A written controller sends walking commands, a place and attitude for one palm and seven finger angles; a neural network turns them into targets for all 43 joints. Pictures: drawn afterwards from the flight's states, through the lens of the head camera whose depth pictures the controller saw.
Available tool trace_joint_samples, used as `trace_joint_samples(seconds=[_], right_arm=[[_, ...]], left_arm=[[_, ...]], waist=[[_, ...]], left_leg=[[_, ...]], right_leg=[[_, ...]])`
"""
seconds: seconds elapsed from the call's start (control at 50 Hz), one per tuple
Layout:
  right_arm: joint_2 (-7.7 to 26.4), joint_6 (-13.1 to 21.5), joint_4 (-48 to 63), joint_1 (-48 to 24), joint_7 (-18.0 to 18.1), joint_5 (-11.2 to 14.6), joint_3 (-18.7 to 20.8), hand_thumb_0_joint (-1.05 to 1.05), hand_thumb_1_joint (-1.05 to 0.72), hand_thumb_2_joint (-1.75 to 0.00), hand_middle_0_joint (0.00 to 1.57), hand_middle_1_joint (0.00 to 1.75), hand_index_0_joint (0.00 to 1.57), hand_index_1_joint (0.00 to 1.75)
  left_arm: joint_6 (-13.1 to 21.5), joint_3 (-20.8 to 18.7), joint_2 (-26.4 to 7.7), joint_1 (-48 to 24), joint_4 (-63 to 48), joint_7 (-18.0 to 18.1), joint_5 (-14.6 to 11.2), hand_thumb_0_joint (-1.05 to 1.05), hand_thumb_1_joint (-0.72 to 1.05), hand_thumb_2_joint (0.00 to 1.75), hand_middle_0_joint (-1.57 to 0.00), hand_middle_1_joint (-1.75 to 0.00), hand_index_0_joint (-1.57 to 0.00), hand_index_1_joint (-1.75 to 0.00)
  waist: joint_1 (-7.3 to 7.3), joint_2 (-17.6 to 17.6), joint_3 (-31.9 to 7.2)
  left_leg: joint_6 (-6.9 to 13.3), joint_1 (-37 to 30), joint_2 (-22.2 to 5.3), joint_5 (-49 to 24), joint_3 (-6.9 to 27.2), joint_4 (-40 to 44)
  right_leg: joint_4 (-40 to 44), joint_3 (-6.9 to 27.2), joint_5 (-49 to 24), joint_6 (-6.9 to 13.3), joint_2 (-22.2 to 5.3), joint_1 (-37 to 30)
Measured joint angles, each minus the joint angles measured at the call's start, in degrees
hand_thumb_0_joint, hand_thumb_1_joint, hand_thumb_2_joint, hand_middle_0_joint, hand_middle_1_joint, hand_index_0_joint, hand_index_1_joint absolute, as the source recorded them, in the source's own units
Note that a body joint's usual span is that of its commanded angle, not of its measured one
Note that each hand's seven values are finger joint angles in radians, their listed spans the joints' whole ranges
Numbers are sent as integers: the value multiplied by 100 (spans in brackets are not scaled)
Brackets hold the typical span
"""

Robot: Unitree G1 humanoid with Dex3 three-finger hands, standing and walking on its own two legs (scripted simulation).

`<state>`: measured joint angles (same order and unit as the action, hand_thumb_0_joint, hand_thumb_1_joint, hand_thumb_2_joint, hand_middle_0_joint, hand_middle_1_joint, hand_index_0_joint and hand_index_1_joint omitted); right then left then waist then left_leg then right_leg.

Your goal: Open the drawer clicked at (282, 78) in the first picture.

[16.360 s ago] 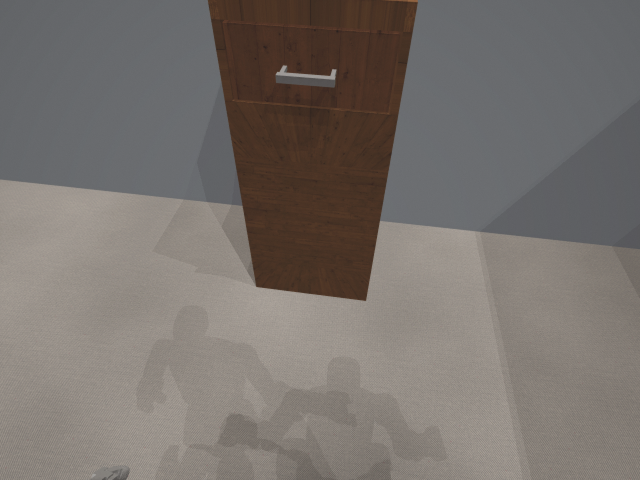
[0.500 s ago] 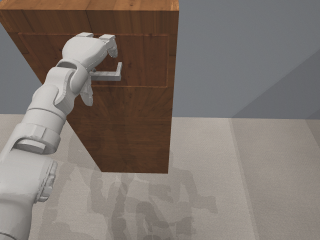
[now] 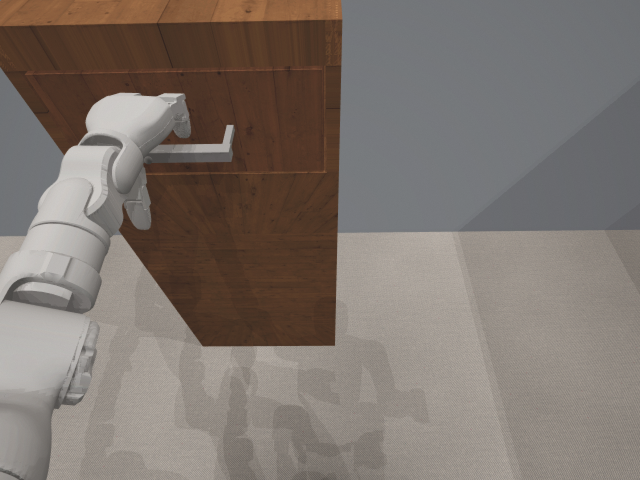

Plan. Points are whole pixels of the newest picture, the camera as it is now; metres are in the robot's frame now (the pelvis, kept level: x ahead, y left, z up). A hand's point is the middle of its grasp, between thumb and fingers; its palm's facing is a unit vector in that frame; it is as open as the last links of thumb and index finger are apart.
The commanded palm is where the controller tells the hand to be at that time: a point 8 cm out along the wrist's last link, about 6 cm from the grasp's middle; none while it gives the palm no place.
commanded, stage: move the hooked fingers above the handle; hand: left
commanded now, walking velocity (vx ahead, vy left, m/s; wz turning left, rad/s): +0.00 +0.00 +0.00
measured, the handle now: (187, 143) +0.54 +0.20 +0.11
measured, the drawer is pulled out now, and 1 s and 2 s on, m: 0.00 0.00 0.00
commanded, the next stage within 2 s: lower the fingers behind the handle in 0.40 s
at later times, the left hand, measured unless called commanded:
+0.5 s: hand (179, 124) +0.50 +0.18 +0.17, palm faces +0.00 +0.02 -1.00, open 13.5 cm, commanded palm +0.48 +0.21 +0.22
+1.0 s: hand (179, 142) +0.50 +0.20 +0.14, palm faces +0.08 -0.04 -1.00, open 13.5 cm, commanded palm +0.48 +0.22 +0.18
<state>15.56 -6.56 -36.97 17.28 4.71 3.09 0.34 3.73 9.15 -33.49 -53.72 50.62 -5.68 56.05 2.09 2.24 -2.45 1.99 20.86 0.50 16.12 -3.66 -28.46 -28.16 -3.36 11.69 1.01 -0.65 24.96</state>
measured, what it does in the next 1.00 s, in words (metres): stands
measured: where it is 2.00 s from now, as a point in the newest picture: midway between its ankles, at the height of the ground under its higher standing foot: outside the picture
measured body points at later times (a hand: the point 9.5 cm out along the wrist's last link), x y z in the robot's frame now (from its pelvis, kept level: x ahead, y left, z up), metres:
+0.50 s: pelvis -0.01 +0.00 +0.00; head +0.04 -0.04 +0.45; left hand +0.49 +0.18 +0.23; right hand +0.07 -0.25 -0.14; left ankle -0.03 +0.10 -0.74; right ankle +0.02 -0.11 -0.74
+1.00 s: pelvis +0.01 +0.00 -0.01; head +0.07 -0.02 +0.44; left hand +0.49 +0.20 +0.19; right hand +0.06 -0.28 -0.14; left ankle -0.03 +0.10 -0.74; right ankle +0.02 -0.11 -0.74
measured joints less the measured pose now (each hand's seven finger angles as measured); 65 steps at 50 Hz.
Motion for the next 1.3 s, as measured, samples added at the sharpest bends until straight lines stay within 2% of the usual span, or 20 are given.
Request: trace_joint_samples(seconds=[0.06,0.12,0.16,0.22,0.28,0.38,0.44,0.5,0.58,0.66,0.74,0.8,0.86,0.98,1.06,1.16,1.2,1.3], right_arm=[[91,101,-131,79,2,-46,109,1,-91,-89,20,30,21,30],[159,169,-244,82,-49,-84,168,1,-91,-89,20,30,20,30],[187,177,-284,54,-101,-106,170,1,-91,-89,20,30,20,30],[207,119,-337,61,-180,-125,138,1,-91,-89,20,30,20,30],[158,6,-374,-40,-247,-104,46,1,-91,-89,20,30,20,30],[-43,-104,-273,-246,-219,-51,-121,1,-91,-89,20,30,20,30],[-124,-121,-151,-307,-146,-22,-203,1,-91,-89,20,30,20,30],[-139,-113,-43,-320,-46,26,-265,1,-91,-89,20,30,21,30],[-58,-11,50,-208,55,53,-239,1,-91,-89,21,30,21,30],[78,92,25,48,95,12,-51,1,-91,-89,21,30,21,30],[185,127,-148,242,78,-42,126,1,-91,-89,20,30,21,30],[225,122,-242,276,27,-95,203,1,-91,-89,20,30,20,30],[226,109,-288,239,-66,-139,243,1,-91,-89,20,30,20,30],[142,-8,-325,101,-250,-145,172,1,-91,-89,20,30,20,30],[1,-102,-262,-82,-283,-118,54,1,-91,-89,20,30,20,30],[-139,-166,-48,-228,-225,-81,-79,1,-91,-89,20,30,21,30],[-154,-153,40,-222,-189,-64,-100,1,-91,-89,20,30,21,30],[-109,-78,88,-107,-126,-94,-22,1,-91,-89,21,30,21,30]], left_arm=[[328,192,113,-46,-316,91,-115,0,-49,30,-33,-120,-32,-121],[469,226,257,-208,-399,377,-164,0,-49,30,-33,-120,-32,-121],[414,82,336,-339,-289,570,-130,0,-49,30,-35,-122,-32,-120],[277,-41,494,-383,-66,847,-40,0,-49,30,-48,-129,-33,-121],[4,-143,630,-441,177,975,26,0,-49,30,-51,-129,-36,-125],[-427,-287,635,-603,551,934,230,0,-49,30,-49,-126,-39,-131],[-534,-327,500,-646,706,809,357,0,-49,30,-44,-124,-39,-129],[-611,-424,283,-664,939,613,318,0,-49,30,-39,-122,-37,-126],[-470,-465,-73,-608,1102,332,293,0,-49,30,-35,-121,-34,-123],[-20,-343,-249,-354,730,173,238,0,-49,30,-33,-121,-33,-122],[455,-225,-151,-129,224,241,76,0,-49,30,-33,-120,-32,-121],[662,-314,-46,-16,-3,484,26,0,-49,30,-33,-120,-32,-120],[596,-448,40,-10,13,833,86,0,-49,30,-33,-120,-32,-120],[183,-467,364,13,159,1222,141,0,-49,30,-42,-127,-36,-126],[-155,-443,504,-28,319,1217,221,0,-49,30,-40,-125,-36,-129],[-423,-473,405,69,581,967,338,0,-49,30,-37,-123,-34,-127],[-383,-455,335,168,613,871,310,0,-49,30,-35,-122,-34,-125],[73,-364,256,248,227,784,267,0,-49,30,-30,-122,-32,-122]], waist=[[-26,-57,7],[32,-79,-46],[95,-65,-110],[74,12,-227],[81,86,-275],[183,140,-256],[247,162,-219],[317,162,-159],[349,109,-58],[242,46,4],[144,-25,4],[154,-63,-55],[193,-64,-142],[119,51,-312],[116,102,-368],[158,124,-366],[159,113,-326],[84,16,-232]], left_leg=[[-2,91,17,37,97,-90],[1,176,25,85,125,-155],[5,225,22,113,93,-170],[15,251,23,131,42,-165],[21,224,21,119,-17,-138],[10,147,1,45,-124,-56],[-8,99,-22,-1,-183,-10],[-28,65,-47,-38,-213,21],[-56,139,-71,-62,-180,-15],[-72,280,-86,-30,-85,-127],[-76,399,-82,38,33,-249],[-73,468,-84,103,64,-323],[-64,519,-87,168,41,-371],[-25,501,-69,230,-31,-368],[-4,419,-55,222,-86,-316],[3,309,-58,202,-161,-251],[4,289,-57,198,-160,-249],[5,373,-37,212,-69,-349]], right_leg=[[-31,-95,41,2,-26,28],[-66,-121,79,-5,-38,93],[-84,-89,93,-12,-32,156],[-103,-35,103,-27,-30,212],[-116,24,91,-36,-24,225],[-115,129,24,-23,7,227],[-104,185,-25,-5,37,219],[-88,212,-63,13,65,204],[-106,176,-82,47,83,259],[-148,81,-53,75,84,334],[-190,-34,15,83,68,375],[-225,-62,66,78,66,418],[-264,-37,112,65,70,476],[-285,39,158,16,59,493],[-279,96,155,-7,51,450],[-266,172,135,-16,64,391],[-267,171,134,-16,62,371],[-337,81,169,-8,29,404]])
